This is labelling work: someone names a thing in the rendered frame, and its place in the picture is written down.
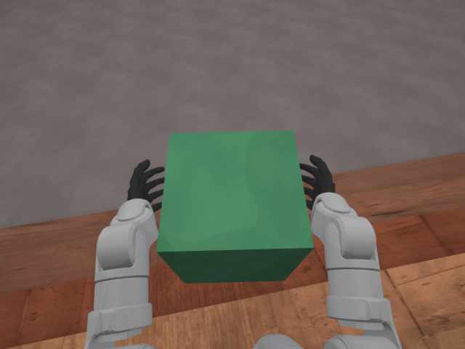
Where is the carton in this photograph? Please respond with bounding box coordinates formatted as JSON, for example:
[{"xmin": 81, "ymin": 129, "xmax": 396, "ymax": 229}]
[{"xmin": 156, "ymin": 130, "xmax": 314, "ymax": 284}]

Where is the robot right thigh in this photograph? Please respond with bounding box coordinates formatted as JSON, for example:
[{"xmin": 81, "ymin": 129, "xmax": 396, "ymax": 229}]
[{"xmin": 251, "ymin": 334, "xmax": 304, "ymax": 349}]

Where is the right robot upper arm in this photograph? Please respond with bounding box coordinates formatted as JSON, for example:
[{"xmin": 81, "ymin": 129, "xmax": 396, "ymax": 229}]
[{"xmin": 324, "ymin": 335, "xmax": 397, "ymax": 349}]

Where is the robot left forearm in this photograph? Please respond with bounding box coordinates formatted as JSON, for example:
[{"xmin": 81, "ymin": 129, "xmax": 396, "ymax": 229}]
[{"xmin": 84, "ymin": 198, "xmax": 158, "ymax": 349}]

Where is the robot left hand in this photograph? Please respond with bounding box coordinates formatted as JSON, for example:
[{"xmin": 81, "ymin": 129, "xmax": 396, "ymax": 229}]
[{"xmin": 127, "ymin": 159, "xmax": 165, "ymax": 212}]

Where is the robot right hand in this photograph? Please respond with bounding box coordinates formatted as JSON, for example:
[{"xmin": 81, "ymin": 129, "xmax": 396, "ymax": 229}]
[{"xmin": 299, "ymin": 155, "xmax": 336, "ymax": 211}]

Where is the robot right forearm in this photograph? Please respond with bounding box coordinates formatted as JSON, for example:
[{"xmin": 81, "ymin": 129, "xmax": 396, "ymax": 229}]
[{"xmin": 311, "ymin": 192, "xmax": 402, "ymax": 349}]

